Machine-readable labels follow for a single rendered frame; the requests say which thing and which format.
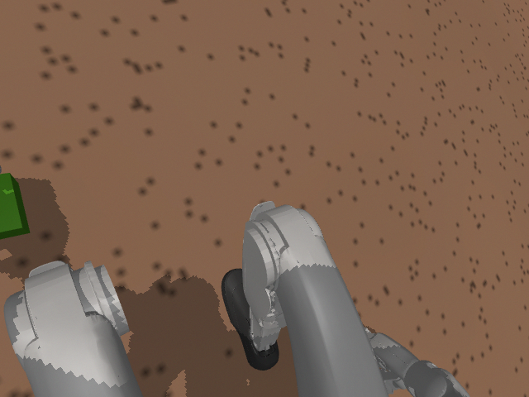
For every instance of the carton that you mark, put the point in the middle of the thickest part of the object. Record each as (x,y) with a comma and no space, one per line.
(13,220)

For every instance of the right robot hand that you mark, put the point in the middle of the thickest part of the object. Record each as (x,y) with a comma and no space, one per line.
(392,356)

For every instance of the right robot foot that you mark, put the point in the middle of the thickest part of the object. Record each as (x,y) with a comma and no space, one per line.
(239,314)

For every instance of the right robot arm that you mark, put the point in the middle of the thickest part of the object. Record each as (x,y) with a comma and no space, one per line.
(425,379)

